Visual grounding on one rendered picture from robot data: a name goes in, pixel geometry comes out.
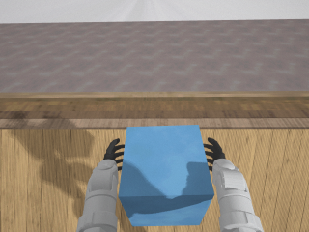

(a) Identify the left robot hand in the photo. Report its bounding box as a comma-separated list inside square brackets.
[103, 138, 125, 171]

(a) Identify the left robot forearm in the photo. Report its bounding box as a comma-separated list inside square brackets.
[76, 159, 119, 232]

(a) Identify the right robot hand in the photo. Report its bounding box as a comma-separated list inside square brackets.
[203, 137, 226, 171]

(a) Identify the right robot forearm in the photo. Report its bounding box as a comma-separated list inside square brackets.
[212, 159, 264, 232]

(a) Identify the carton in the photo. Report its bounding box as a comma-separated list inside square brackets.
[118, 125, 214, 227]

